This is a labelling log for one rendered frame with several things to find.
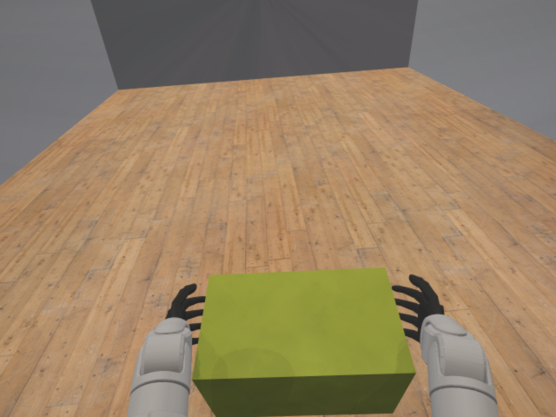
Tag right robot forearm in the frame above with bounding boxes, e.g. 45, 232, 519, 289
420, 314, 499, 417

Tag left robot hand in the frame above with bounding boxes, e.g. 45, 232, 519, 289
166, 283, 206, 345

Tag left robot forearm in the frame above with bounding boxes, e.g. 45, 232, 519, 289
127, 317, 192, 417

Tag carton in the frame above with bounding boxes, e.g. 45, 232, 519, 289
192, 268, 416, 417

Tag right robot hand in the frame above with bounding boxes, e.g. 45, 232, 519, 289
392, 275, 444, 342

